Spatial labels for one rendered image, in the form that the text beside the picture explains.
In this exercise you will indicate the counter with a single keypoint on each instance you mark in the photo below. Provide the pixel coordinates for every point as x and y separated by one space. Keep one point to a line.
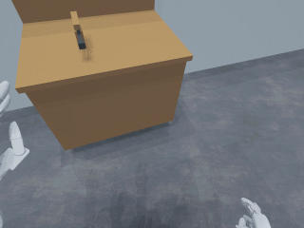
127 78

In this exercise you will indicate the robot right hand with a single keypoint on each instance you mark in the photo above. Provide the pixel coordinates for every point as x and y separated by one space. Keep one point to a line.
257 221

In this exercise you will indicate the tap lever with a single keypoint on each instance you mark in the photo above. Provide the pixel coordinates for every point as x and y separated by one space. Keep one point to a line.
81 42

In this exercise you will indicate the robot left hand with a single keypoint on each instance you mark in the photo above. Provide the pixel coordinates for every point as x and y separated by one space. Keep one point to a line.
12 157

